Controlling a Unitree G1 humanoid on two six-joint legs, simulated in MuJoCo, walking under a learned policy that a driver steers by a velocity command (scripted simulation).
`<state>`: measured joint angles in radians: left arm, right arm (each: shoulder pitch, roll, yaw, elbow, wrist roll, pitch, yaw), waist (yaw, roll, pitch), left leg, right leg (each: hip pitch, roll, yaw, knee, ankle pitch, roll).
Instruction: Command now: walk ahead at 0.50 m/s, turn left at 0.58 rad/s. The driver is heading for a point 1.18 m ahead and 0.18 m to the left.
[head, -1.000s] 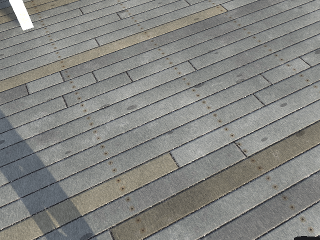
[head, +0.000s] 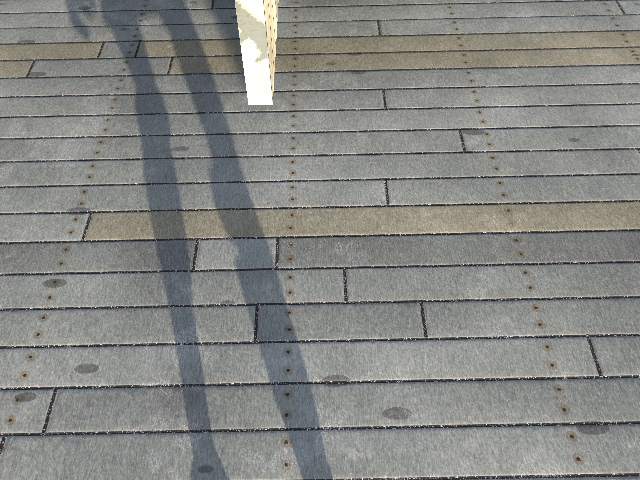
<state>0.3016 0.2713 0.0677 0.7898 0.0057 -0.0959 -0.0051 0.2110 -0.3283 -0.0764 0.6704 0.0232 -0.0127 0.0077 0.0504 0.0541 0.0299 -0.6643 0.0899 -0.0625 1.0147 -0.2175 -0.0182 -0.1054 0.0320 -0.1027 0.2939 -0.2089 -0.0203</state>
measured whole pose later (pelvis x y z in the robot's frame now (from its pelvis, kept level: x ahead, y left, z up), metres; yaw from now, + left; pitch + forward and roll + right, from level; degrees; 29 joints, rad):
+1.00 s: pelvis +0.57 +0.10 +0.00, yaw +17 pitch +1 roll -1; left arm 0.30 0.27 0.04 0.82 0.00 -0.09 -0.03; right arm 0.23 -0.30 -0.05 0.73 0.01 -0.05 0.00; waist 0.03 0.04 0.02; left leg -0.59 0.09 -0.04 1.01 -0.27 0.00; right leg -0.18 0.06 -0.04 0.33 -0.17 -0.05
